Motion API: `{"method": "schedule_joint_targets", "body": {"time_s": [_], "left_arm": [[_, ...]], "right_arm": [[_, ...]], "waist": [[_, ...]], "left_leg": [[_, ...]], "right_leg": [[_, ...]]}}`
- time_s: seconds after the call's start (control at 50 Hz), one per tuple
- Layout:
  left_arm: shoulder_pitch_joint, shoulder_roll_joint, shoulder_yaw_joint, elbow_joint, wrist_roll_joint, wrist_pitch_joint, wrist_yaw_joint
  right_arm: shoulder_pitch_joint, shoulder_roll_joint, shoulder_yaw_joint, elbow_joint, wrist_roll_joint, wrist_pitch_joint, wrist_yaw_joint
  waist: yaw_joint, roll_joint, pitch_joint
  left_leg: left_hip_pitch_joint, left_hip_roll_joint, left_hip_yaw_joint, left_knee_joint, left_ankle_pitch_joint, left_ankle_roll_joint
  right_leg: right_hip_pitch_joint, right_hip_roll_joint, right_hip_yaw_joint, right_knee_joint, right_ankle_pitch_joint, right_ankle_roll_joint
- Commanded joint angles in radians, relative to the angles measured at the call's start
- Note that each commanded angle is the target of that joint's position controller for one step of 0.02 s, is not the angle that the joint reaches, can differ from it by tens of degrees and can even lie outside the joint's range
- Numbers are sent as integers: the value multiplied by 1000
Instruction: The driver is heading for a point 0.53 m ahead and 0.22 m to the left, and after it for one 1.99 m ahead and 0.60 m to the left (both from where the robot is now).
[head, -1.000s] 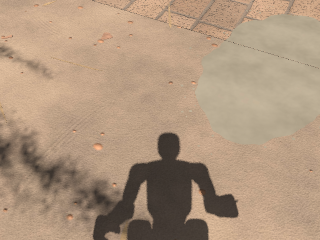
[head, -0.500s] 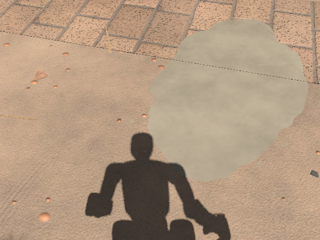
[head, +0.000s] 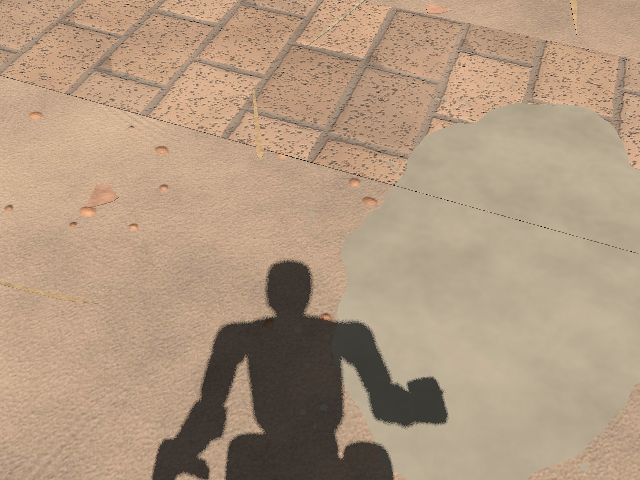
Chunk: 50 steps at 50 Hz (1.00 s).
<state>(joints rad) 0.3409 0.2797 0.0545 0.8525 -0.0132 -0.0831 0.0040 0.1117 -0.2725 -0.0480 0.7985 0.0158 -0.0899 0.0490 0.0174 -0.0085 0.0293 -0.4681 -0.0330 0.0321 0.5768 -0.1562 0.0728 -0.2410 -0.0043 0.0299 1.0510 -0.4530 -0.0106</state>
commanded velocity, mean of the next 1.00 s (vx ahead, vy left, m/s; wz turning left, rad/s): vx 0.21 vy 0.00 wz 0.52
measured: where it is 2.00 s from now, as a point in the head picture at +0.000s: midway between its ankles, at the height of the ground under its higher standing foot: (239, 467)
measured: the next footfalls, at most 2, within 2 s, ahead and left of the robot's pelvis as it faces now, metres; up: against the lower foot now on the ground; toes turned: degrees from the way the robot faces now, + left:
right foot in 0.40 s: +0.38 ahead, -0.08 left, +0.00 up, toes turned +17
left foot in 0.84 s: +0.21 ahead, +0.13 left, +0.00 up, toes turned +30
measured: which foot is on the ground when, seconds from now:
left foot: down 0.00-0.40, up 0.42-0.82, down 0.84-1.00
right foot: up 0.00-0.38, down 0.40-0.82, up 0.84-1.00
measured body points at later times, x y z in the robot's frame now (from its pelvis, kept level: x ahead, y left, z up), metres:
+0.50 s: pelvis +0.22 -0.01 +0.01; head +0.26 -0.01 +0.45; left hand +0.35 +0.28 -0.07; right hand +0.38 -0.27 -0.11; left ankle +0.10 +0.08 -0.65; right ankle +0.34 -0.09 -0.72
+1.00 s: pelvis +0.25 +0.05 +0.02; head +0.24 +0.09 +0.47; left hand +0.23 +0.38 -0.09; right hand +0.46 -0.15 -0.06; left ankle +0.18 +0.11 -0.72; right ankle +0.39 -0.07 -0.65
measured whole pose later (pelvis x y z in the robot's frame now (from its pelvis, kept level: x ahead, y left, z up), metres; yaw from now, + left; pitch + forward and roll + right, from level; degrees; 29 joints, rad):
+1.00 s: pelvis +0.25 +0.05 +0.02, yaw +35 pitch +2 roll -4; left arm 0.12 0.33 0.10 0.76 0.00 -0.05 0.00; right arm 0.38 -0.27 -0.06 0.68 0.00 -0.01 -0.01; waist -0.03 -0.03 -0.01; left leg -0.21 -0.01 -0.08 0.43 -0.25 0.06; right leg -0.59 -0.02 0.02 0.94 -0.22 0.01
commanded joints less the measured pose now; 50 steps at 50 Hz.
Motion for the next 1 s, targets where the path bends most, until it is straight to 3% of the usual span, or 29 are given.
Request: {"method": "schedule_joint_targets", "body": {"time_s": [0.02, 0.04, 0.08, 0.14, 0.2, 0.28, 0.36, 0.38, 0.4, 0.42, 0.44, 0.46, 0.48, 0.5, 0.54, 0.58, 0.64, 0.72, 0.76, 0.78, 0.8, 0.82, 0.84, 0.86, 0.88, 0.9, 0.94, 0.96, 1.0], "left_arm": [[-82, 120, 19, -125, -4, -58, -1], [-82, 123, 27, -127, 14, -51, 6], [-59, 97, 27, -132, 25, -32, 9], [-121, 81, 25, -162, 31, -12, 23], [-212, 47, 14, -188, 33, -12, 22], [-318, 50, 13, -219, 17, -10, 6], [-270, 104, 32, -214, 22, -26, -4], [-217, 117, 37, -202, 30, -34, -1], [-138, 175, 49, -200, 52, -37, 10], [-130, 194, 47, -215, 65, -20, 18], [-111, 161, 47, -205, 33, 1, 12], [-147, 99, 32, -227, 24, 13, 15], [-190, 79, 23, -229, 27, 26, 18], [-232, 72, 16, -233, 29, 38, 19], [-272, 101, 24, -225, 43, 49, 22], [-270, 104, 28, -215, 44, 50, 26], [-267, 126, 38, -203, 33, 55, 32], [-271, 163, 52, -191, 22, 68, 27], [-267, 175, 56, -180, 10, 73, 22], [-269, 182, 60, -174, -2, 76, 20], [-265, 173, 59, -165, -11, 79, 18], [-249, 133, 51, -152, -12, 83, 16], [-265, 57, 30, -162, 4, 85, 5], [-327, 54, 32, -228, 19, 67, 3], [-410, 127, 52, -247, -2, 41, 1], [-385, 164, 66, -237, -16, 27, -1], [-319, 158, 72, -182, 16, 16, 4], [-314, 143, 70, -172, 23, 11, -1], [-320, 114, 64, -165, 17, 0, -11]], "right_arm": [[140, -139, -38, -30, -6, 1, -8], [108, -110, -28, -42, -16, -1, -9], [97, -109, -29, -52, -16, -1, -14], [130, -156, -43, -48, -13, -5, -33], [176, -170, -52, -39, -1, 16, -53], [229, -166, -55, -34, 11, 54, -75], [176, -155, -58, -75, 7, 77, -92], [148, -137, -54, -94, 7, 79, -91], [145, -85, -36, -126, -9, 74, -89], [353, -21, -21, -110, -17, 68, -83], [416, -123, -32, -100, -1, 71, -76], [326, -189, -56, -95, 9, 89, -81], [251, -195, -63, -111, 8, 110, -86], [221, -187, -67, -119, 6, 132, -91], [226, -132, -58, -135, 6, 152, -89], [215, -100, -52, -153, 5, 152, -88], [157, -86, -43, -189, -4, 147, -79], [126, -106, -45, -215, -3, 149, -57], [126, -115, -51, -225, -3, 152, -47], [154, -113, -54, -215, -2, 152, -42], [199, -115, -61, -193, -2, 152, -40], [270, -133, -75, -161, -1, 151, -44], [352, -204, -96, -145, 2, 146, -57], [338, -329, -109, -185, -5, 124, -57], [301, -279, -97, -196, -36, 91, -53], [236, -240, -80, -199, -34, 67, -57], [181, -177, -59, -203, -8, 57, -67], [193, -164, -52, -200, -11, 54, -71], [237, -159, -51, -193, -14, 46, -76]], "waist": [[-70, 47, -111], [-35, 43, -89], [-2, 77, -80], [0, 67, -38], [-26, 78, -58], [-65, 113, -83], [-21, 133, -102], [13, 119, -127], [30, 15, -241], [-58, -241, -348], [-53, -272, -414], [-21, -147, -312], [-19, -85, -239], [-26, -79, -177], [-49, -126, -109], [-43, -142, -112], [-24, -128, -149], [-14, -144, -151], [-21, -148, -143], [-39, -137, -151], [-58, -122, -151], [-77, -73, -143], [-97, 151, -88], [-91, 306, -28], [-122, 218, 0], [-68, 206, 31], [-33, 175, 2], [-28, 162, -12], [-34, 131, -29]], "left_leg": [[481, 288, -500, -314, -72, 202], [381, 255, -440, -338, 12, 188], [290, 219, -389, -378, 97, 202], [226, 198, -299, -379, 370, 207], [208, 132, -209, -307, 545, 144], [254, 130, -273, -232, 432, 106], [330, 140, -411, -91, 332, 75], [309, 94, -401, -8, 288, 44], [196, 26, -341, 204, 107, 0], [-53, -115, -243, 456, -572, -60], [-142, -43, -210, 614, -582, -85], [-185, -4, -190, 690, -490, -119], [-200, 20, -159, 700, -416, -141], [-186, 42, -147, 699, -371, -156], [-93, 52, -94, 646, -295, -163], [-67, 56, -66, 566, -268, -162], [-32, 92, -58, 429, -227, -150], [68, 91, -14, 271, -195, -114], [111, 82, 4, 171, -182, -85], [168, 68, 28, 86, -140, -61], [255, 43, 50, 11, -113, -31], [365, 25, 30, -47, -144, 6], [463, 207, -271, -215, -303, 97], [446, 396, -704, -347, -483, 264], [390, 400, -748, -444, -633, 279], [373, 369, -675, -448, -606, 223], [379, 291, -515, -413, -430, 146], [367, 257, -466, -412, -360, 133], [385, 228, -407, -409, -235, 126]], "right_leg": [[-515, -79, 52, 198, 101, -27], [-442, -109, 59, 122, 147, -25], [-369, -113, 52, 50, 176, -4], [-379, -88, 28, -94, 256, 43], [-311, -30, 12, -304, 417, 59], [-250, 35, 24, -475, 504, 62], [-168, 35, 63, -612, 446, 28], [-63, 7, 53, -694, 555, 1], [174, -163, 176, -649, 828, -68], [456, -414, 430, -569, 1206, -235], [454, -496, 578, -606, 973, -303], [367, -415, 476, -637, 783, -267], [268, -351, 369, -664, 650, -226], [164, -308, 296, -696, 564, -213], [-5, -239, 163, -765, 482, -205], [-10, -235, 101, -784, 499, -221], [33, -278, 64, -783, 524, -244], [29, -304, 15, -780, 458, -230], [42, -316, 3, -752, 427, -206], [23, -311, -15, -737, 314, -180], [-35, -293, -39, -708, 171, -144], [-139, -248, -88, -617, 4, -86], [-366, -133, -206, -298, -119, 7], [-654, 15, -107, -73, -199, 43], [-685, -20, 38, 2, -112, 10], [-679, -43, 58, -12, 16, -14], [-606, -65, 51, -68, 179, 5], [-557, -53, 39, -79, 249, 15], [-518, -31, 25, -148, 353, 29]]}}
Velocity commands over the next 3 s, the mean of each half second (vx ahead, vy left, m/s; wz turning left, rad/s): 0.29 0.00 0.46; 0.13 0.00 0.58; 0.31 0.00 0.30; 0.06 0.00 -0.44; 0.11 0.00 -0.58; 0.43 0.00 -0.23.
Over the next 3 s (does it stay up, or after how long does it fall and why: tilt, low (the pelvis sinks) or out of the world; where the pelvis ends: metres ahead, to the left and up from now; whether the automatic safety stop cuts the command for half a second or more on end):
stays up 0.73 0.21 0.02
